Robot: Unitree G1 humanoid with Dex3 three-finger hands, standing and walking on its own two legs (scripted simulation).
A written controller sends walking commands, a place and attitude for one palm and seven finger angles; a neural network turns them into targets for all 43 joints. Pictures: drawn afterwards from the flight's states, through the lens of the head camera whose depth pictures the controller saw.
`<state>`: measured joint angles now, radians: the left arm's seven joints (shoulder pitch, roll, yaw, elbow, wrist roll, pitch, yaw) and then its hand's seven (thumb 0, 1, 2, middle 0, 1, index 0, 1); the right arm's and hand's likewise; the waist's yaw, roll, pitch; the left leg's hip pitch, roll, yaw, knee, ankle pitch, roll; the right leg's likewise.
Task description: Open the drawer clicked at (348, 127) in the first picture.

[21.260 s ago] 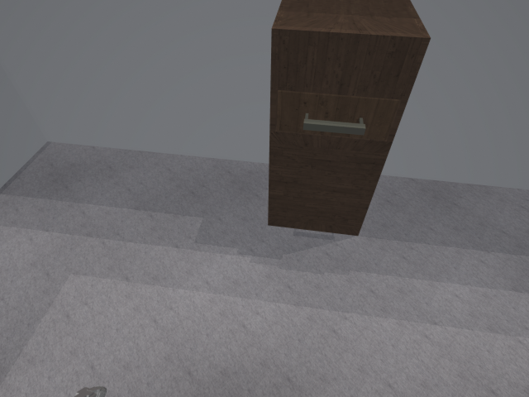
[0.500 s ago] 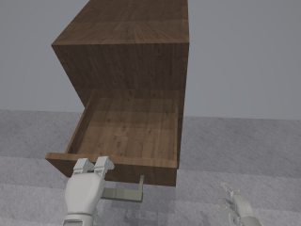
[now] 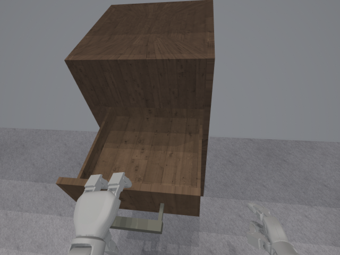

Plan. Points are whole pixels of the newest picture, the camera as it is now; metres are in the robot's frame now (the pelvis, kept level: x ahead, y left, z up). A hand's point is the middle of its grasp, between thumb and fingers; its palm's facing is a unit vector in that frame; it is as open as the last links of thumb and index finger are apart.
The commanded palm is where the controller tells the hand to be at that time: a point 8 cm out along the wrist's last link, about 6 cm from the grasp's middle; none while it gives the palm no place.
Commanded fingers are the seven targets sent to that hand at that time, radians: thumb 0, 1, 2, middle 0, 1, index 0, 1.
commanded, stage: lift the hand off the handle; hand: left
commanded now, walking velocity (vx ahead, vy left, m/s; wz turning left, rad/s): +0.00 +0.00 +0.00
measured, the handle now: (127, 214) +0.24 +0.16 -0.09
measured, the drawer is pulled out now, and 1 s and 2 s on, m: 0.30 0.30 0.30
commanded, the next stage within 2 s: draw the hand back to the body in 0.54 s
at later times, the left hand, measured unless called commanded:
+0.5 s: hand (102, 204) +0.21 +0.18 +0.05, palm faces +0.07 -0.19 -0.98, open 13.8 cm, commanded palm +0.18 +0.18 +0.11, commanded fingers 0.00 -0.50 0.30 -0.30 -1.20 -0.30 -1.20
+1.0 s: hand (78, 205) +0.20 +0.21 +0.07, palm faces +0.07 -0.17 -0.98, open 13.8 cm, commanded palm +0.17 +0.21 +0.14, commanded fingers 0.00 -0.50 0.30 -0.30 -1.20 -0.30 -1.20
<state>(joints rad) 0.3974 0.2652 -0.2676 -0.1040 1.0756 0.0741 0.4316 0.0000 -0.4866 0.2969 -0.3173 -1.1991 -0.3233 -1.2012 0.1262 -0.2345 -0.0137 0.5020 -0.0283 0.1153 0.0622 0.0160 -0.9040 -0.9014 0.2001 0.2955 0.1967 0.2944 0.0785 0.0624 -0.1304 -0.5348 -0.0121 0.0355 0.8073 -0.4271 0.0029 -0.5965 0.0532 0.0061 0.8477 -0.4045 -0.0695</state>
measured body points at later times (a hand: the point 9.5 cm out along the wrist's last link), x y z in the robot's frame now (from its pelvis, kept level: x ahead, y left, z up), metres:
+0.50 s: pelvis +0.01 +0.01 +0.01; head +0.02 -0.04 +0.46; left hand +0.20 +0.18 +0.10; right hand +0.23 -0.19 -0.08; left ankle -0.01 +0.12 -0.70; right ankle +0.01 -0.07 -0.70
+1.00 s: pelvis +0.01 +0.02 +0.01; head +0.02 -0.03 +0.46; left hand +0.19 +0.22 +0.13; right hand +0.23 -0.18 -0.08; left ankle -0.01 +0.12 -0.70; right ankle +0.01 -0.07 -0.70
